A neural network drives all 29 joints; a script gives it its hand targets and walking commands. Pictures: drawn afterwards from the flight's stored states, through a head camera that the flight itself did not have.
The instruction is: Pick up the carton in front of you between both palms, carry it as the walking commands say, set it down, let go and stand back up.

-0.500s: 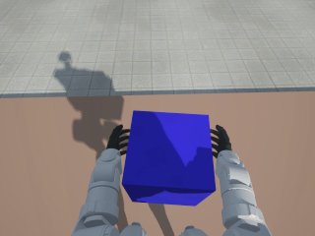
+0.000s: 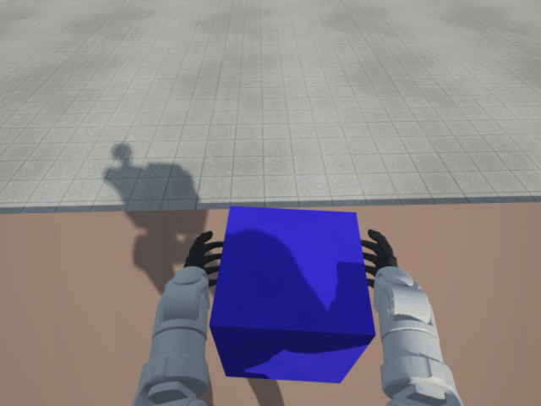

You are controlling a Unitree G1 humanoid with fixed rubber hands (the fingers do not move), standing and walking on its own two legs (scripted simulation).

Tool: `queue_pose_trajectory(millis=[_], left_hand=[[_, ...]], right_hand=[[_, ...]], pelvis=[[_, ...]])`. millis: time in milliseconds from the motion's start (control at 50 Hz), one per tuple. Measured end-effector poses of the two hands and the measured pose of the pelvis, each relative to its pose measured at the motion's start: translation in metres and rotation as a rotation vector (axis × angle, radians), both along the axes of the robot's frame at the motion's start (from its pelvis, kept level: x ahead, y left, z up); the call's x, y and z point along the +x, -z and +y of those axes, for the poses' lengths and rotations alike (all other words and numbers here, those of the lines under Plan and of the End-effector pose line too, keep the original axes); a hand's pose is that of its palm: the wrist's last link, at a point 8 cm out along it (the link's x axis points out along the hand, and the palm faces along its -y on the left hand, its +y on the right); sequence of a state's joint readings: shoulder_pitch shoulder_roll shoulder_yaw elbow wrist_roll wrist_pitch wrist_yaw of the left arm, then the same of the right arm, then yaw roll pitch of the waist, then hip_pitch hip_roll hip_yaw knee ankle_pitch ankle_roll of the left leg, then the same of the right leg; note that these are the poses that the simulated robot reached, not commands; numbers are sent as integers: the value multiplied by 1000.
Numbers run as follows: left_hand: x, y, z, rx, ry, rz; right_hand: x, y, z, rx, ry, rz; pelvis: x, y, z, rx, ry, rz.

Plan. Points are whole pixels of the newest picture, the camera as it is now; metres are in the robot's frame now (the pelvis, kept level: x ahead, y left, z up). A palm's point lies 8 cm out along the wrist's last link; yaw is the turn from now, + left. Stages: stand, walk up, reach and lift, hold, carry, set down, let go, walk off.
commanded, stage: reach and lift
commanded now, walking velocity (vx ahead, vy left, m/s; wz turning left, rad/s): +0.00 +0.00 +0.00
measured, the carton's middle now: (287, 298) +0.30 +0.00 -0.05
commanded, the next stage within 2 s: hold in 0.76 s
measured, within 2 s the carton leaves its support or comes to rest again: neither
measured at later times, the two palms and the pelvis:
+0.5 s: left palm (193, 264) +0.31 +0.15 +0.04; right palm (382, 263) +0.32 -0.14 +0.04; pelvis +0.02 +0.01 +0.01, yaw +0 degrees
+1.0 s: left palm (193, 263) +0.30 +0.15 +0.06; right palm (392, 263) +0.30 -0.15 +0.07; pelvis +0.01 +0.00 +0.01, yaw +0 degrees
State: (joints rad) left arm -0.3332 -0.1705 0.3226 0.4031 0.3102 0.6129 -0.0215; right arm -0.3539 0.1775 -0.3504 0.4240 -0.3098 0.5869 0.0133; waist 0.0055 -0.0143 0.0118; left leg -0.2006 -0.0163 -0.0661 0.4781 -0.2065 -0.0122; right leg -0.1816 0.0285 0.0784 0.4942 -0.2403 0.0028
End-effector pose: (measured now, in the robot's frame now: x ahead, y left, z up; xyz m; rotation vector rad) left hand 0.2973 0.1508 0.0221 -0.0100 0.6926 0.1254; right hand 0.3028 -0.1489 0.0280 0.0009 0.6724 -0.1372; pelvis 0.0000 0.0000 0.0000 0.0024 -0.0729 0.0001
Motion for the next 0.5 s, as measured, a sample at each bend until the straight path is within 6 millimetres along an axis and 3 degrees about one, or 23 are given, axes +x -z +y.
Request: queue_pose_trajectory(millis=[160,500], left_hand=[[6,-8,3,1,-1,-21],[13,-14,4,34,24,-12]], right_hand=[[5,-7,3,3,1,-21],[13,-14,4,-33,-23,-12]], pelvis=[[0,-2,2,-1,2,-5],[22,-7,6,0,1,-11]])
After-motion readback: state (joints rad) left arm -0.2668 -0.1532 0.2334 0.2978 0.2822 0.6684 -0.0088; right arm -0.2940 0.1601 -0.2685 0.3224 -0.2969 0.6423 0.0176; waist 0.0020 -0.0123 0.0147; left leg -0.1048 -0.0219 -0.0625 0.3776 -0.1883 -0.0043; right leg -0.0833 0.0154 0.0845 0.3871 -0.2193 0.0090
